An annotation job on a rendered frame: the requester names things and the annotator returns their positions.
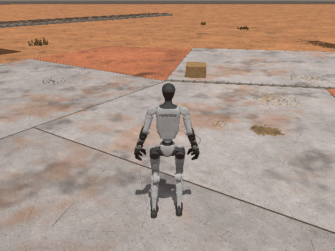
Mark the right robot thigh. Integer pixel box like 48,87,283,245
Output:
174,146,185,182

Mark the robot right forearm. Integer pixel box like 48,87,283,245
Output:
188,128,198,150

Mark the robot left foot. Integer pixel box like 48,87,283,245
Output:
151,205,159,219

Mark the left robot upper arm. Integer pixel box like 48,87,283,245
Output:
142,106,157,134

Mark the right robot hand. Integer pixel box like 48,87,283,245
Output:
187,148,199,160

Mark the robot left forearm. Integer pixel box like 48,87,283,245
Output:
136,126,147,150

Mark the left robot hand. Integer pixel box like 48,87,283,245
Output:
134,148,146,161

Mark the right robot upper arm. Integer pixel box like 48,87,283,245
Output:
179,106,193,135

